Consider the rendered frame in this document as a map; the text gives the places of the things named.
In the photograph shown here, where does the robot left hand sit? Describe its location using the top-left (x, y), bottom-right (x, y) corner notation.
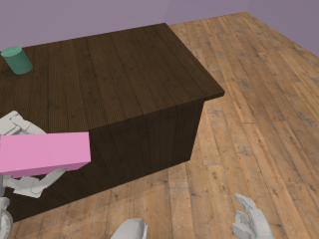
top-left (0, 111), bottom-right (68, 198)

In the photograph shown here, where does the sponge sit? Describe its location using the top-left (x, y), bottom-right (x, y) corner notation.
top-left (0, 131), bottom-right (91, 178)

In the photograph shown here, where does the table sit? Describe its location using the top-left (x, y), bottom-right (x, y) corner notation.
top-left (0, 23), bottom-right (225, 223)

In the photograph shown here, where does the robot right hand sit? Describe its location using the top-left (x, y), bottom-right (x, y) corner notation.
top-left (232, 193), bottom-right (273, 239)

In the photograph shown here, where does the robot left forearm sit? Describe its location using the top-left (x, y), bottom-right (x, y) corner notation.
top-left (0, 197), bottom-right (13, 239)

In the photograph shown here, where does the left robot thigh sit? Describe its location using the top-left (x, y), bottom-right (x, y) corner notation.
top-left (111, 218), bottom-right (149, 239)

